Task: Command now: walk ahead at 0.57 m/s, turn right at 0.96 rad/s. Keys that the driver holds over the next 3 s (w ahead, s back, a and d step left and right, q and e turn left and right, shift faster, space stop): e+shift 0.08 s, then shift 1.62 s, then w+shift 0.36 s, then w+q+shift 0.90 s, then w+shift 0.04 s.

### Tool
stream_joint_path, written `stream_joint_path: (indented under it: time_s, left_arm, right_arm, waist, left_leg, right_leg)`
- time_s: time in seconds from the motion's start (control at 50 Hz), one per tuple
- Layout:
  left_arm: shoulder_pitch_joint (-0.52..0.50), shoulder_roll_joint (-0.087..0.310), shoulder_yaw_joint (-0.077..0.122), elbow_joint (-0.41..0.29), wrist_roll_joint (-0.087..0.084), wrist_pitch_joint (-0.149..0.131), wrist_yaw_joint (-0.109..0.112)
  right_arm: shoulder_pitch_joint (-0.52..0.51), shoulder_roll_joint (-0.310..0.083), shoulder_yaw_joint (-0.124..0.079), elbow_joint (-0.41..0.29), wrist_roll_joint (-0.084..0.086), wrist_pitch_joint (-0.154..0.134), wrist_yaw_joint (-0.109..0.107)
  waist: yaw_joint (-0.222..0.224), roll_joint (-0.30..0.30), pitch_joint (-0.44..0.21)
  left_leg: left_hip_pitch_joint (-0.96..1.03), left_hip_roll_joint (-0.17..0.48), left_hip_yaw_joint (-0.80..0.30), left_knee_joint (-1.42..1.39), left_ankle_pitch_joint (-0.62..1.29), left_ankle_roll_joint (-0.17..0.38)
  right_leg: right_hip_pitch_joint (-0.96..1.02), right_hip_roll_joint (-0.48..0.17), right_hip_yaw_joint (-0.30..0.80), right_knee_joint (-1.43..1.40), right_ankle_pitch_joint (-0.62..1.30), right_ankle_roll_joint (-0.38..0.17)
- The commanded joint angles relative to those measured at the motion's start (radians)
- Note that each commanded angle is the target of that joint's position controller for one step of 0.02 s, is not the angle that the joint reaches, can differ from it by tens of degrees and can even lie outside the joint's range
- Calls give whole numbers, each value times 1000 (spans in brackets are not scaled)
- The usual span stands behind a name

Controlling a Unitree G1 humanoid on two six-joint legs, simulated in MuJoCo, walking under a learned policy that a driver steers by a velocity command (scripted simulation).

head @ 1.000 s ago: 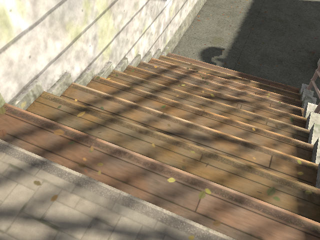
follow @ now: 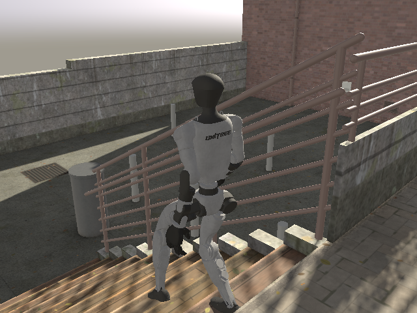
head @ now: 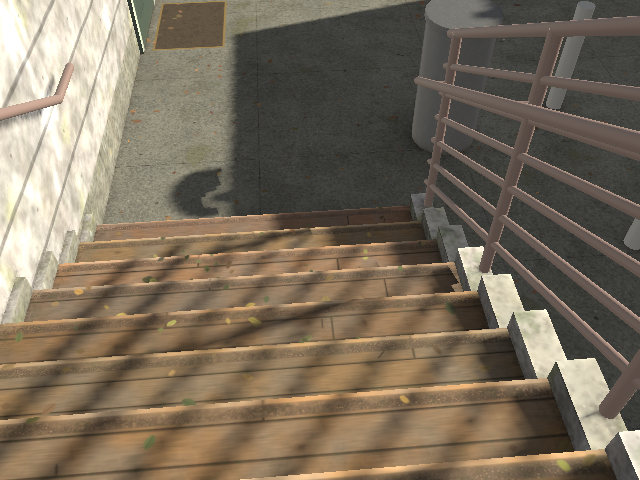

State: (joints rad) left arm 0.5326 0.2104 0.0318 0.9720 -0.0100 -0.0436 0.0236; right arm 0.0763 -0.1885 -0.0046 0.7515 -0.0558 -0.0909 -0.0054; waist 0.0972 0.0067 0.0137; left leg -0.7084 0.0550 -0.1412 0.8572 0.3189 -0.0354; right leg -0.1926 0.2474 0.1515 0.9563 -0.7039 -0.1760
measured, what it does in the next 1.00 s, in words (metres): goes down, turning right: left foot 0.17 m lower, then right foot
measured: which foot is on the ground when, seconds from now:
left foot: up 0.00-0.06, down 0.08-1.00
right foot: down 0.00-0.08, up 0.10-0.34, down 0.36-1.00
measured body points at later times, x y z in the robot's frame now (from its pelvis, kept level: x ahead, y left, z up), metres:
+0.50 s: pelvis +0.18 +0.03 -0.14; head +0.20 +0.02 +0.31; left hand +0.38 +0.22 -0.25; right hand +0.20 -0.24 -0.27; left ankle +0.20 +0.18 -0.81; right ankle +0.22 -0.09 -0.84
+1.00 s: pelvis +0.22 +0.05 -0.10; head +0.23 +0.05 +0.35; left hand +0.39 +0.26 -0.23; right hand +0.26 -0.22 -0.23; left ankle +0.21 +0.17 -0.84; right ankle +0.22 -0.09 -0.84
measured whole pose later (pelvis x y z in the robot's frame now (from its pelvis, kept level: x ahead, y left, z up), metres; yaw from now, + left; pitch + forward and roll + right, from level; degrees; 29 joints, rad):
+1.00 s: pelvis +0.22 +0.05 -0.10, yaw -16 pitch -1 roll -1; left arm 0.21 0.25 -0.02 0.81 -0.01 0.05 -0.02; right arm 0.19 -0.24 0.04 0.85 -0.01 0.03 0.03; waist 0.01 0.00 0.02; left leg -0.15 0.01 0.01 0.51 -0.35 0.00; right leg -0.27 -0.02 -0.03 0.49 -0.20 0.02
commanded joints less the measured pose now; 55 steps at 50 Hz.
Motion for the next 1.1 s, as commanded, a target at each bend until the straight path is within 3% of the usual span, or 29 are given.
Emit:
stream_joint_path:
  time_s: [0.02,0.04,0.06,0.08,0.1,0.12,0.14,0.16,0.18,0.2,0.22,0.24,0.26,0.3,0.34,0.36,0.38,0.4,0.42,0.46,0.48,0.52,0.54,0.6,0.66,0.82,0.84,0.9,1.1]
  left_arm:
    - [71,86,-22,-25,133,-72,-37]
    - [-92,254,15,-118,160,-94,-62]
    - [-240,237,24,-211,144,-132,-105]
    - [-243,129,-16,-249,58,-117,-136]
    - [-41,25,-34,-269,9,-89,-157]
    - [236,21,-27,-232,22,-69,-176]
    - [81,118,-22,-290,19,-50,-159]
    - [-75,68,-55,-355,56,-33,-120]
    - [-159,34,-75,-401,94,-20,-96]
    - [-214,-63,-109,-467,124,6,-99]
    - [-161,-63,-112,-405,149,20,-127]
    - [-53,-2,-86,-337,112,25,-136]
    - [-1,23,-71,-267,89,27,-162]
    - [-96,98,-36,-281,88,25,-190]
    - [-191,225,15,-297,65,-8,-163]
    - [-215,286,38,-288,61,-26,-138]
    - [-215,406,71,-307,54,-33,-114]
    - [-136,310,37,-301,53,-41,-132]
    - [-1,235,27,-239,62,-49,-134]
    - [-190,161,2,-254,-9,-63,-134]
    - [-298,131,-22,-268,-16,-59,-138]
    - [-504,127,-45,-267,27,-43,-140]
    - [-513,156,-38,-269,16,-34,-139]
    - [-244,245,8,-245,9,-13,-131]
    - [-286,209,2,-243,31,-9,-114]
    - [-277,207,8,-253,25,21,-124]
    - [-282,101,-22,-224,-17,50,-72]
    - [-307,122,-27,-226,-10,84,-39]
    - [-312,131,-22,-122,1,76,-40]
  right_arm:
    - [174,79,41,-37,-84,20,72]
    - [557,-7,-12,45,-79,34,90]
    - [936,-126,-34,177,-71,38,97]
    - [1035,-234,-71,283,-61,43,95]
    - [994,-279,-75,234,-89,29,84]
    - [711,-286,-58,131,-63,25,109]
    - [547,-247,-54,56,-69,24,95]
    - [331,-113,-16,3,-40,14,73]
    - [213,-73,-2,-27,5,-5,51]
    - [189,-91,-4,14,-3,-12,25]
    - [198,-62,0,26,-18,-32,4]
    - [173,-88,6,24,-61,-69,-2]
    - [198,-124,9,62,-68,-88,9]
    - [211,-217,-2,96,-5,-76,43]
    - [140,-313,-25,62,21,-52,61]
    - [183,-283,-26,57,44,-37,81]
    - [421,-238,-36,83,36,-36,70]
    - [439,-174,-9,59,45,-42,62]
    - [260,-188,-18,16,58,-27,53]
    - [241,-127,9,41,44,-1,22]
    - [329,-93,29,68,41,3,14]
    - [571,-28,46,168,10,19,53]
    - [533,-56,34,153,13,18,74]
    - [223,-272,-3,52,59,-16,100]
    - [52,-227,7,4,84,-20,114]
    - [146,-209,-5,33,64,5,98]
    - [176,-113,22,56,52,70,55]
    - [160,-152,21,46,49,122,27]
    - [146,-152,15,121,51,107,26]
  waist:
    - [-95,-179,183]
    - [-367,-76,110]
    - [-481,142,27]
    - [-469,216,94]
    - [-321,231,-127]
    - [-101,224,-423]
    - [-151,104,-276]
    - [-106,-3,-220]
    - [-36,3,-108]
    - [8,83,55]
    - [-5,26,86]
    - [22,-24,44]
    - [45,-5,57]
    - [19,77,51]
    - [10,45,-14]
    - [-20,16,-64]
    - [-105,-187,-278]
    - [-59,-262,-424]
    - [32,-136,-286]
    - [-59,-44,-129]
    - [-143,-16,-105]
    - [-313,26,-38]
    - [-304,1,-7]
    - [-78,102,-33]
    - [-53,18,-41]
    - [-93,-13,-71]
    - [-99,-62,-128]
    - [-98,-33,-76]
    - [-86,28,2]
  left_leg:
    - [852,-12,60,-379,162,47]
    - [1266,-175,338,-141,227,24]
    - [1445,-71,221,-266,317,71]
    - [1256,220,-64,-735,434,223]
    - [1369,372,-25,-121,1138,397]
    - [1407,548,-325,-44,1403,631]
    - [1188,504,-290,-99,1208,562]
    - [906,428,-211,-207,734,421]
    - [581,385,-179,-308,498,391]
    - [330,375,-153,-428,272,357]
    - [114,295,-58,-448,160,334]
    - [-106,209,63,-395,-11,296]
    - [-240,106,168,-413,-272,252]
    - [-240,125,150,-384,-373,216]
    - [10,151,122,-262,-344,166]
    - [121,140,122,-177,-338,124]
    - [92,55,218,80,-534,16]
    - [-27,-18,184,278,-1021,-69]
    - [-150,-35,102,332,-1115,-94]
    - [-89,57,38,312,-1070,-135]
    - [104,77,33,256,-1025,-155]
    - [615,3,174,113,-522,-117]
    - [626,-39,222,30,-439,-84]
    - [402,-7,94,-301,-427,82]
    - [370,-5,57,-378,-530,71]
    - [582,-57,134,-396,-287,35]
    - [596,47,95,-362,-162,52]
    - [564,34,88,-390,-268,46]
    - [533,39,60,-500,-443,46]
  right_leg:
    - [-776,86,3,59,252,136]
    - [-965,140,42,206,470,110]
    - [-996,173,83,456,470,148]
    - [-824,135,113,839,-54,173]
    - [-858,39,33,1270,-217,158]
    - [-962,-77,17,1321,-159,216]
    - [-1112,-135,-28,1358,-142,239]
    - [-1076,-228,-8,1171,14,228]
    - [-958,-300,-15,970,101,252]
    - [-932,-372,14,784,208,216]
    - [-716,-402,-21,608,453,199]
    - [-428,-392,-44,361,769,197]
    - [-210,-375,-131,221,870,223]
    - [-87,-292,-241,224,661,230]
    - [-44,-238,-240,-75,570,198]
    - [14,-251,-209,-198,841,137]
    - [276,-418,41,-239,1299,-100]
    - [394,-605,355,-350,1315,-275]
    - [306,-583,447,-413,1003,-219]
    - [-17,-569,389,-437,637,-120]
    - [-241,-551,321,-436,639,-86]
    - [-703,-363,24,-412,438,59]
    - [-692,-313,-61,-375,416,104]
    - [-343,-250,-171,-311,313,169]
    - [-196,-266,-178,-335,456,188]
    - [-147,-287,-185,-431,675,189]
    - [-50,-315,-149,-453,812,182]
    - [-28,-321,-134,-481,797,175]
    - [14,-337,-121,-575,698,175]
